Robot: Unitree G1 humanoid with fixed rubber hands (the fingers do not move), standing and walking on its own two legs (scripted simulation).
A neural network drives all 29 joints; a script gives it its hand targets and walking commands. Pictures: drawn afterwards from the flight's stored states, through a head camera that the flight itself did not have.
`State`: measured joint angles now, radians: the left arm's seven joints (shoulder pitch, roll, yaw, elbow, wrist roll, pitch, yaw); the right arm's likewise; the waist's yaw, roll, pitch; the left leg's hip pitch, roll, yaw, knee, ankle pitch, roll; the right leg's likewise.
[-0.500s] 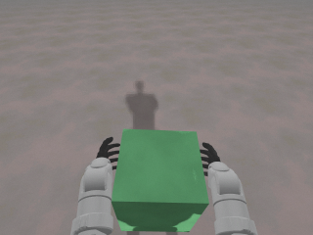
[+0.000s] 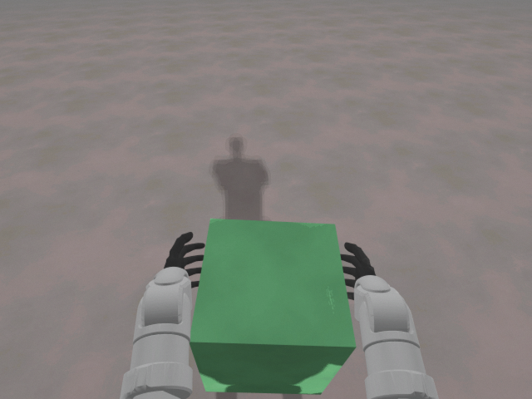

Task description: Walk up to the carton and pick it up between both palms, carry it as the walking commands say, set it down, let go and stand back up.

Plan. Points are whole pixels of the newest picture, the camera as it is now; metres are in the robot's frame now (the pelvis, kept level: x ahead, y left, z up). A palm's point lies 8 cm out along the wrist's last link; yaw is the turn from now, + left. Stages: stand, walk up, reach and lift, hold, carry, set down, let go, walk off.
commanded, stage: hold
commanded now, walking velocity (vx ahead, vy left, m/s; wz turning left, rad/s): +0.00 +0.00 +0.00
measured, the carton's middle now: (268, 310) +0.29 +0.01 -0.03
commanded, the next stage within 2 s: carry in 1.16 s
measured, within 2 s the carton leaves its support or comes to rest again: neither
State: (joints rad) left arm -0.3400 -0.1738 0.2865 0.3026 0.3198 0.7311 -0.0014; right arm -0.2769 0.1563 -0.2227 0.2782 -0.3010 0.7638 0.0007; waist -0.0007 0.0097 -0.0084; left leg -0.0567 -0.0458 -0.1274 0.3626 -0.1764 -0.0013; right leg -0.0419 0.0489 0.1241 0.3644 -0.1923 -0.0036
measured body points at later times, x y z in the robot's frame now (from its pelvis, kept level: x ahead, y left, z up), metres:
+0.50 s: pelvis +0.00 +0.00 +0.00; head -0.05 -0.01 +0.45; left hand +0.31 +0.15 +0.05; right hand +0.30 -0.15 +0.04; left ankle +0.02 +0.12 -0.75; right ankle +0.01 -0.12 -0.75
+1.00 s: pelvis +0.00 +0.00 +0.00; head -0.05 -0.01 +0.45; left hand +0.31 +0.15 +0.06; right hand +0.29 -0.15 +0.04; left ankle +0.02 +0.12 -0.75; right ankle +0.01 -0.12 -0.75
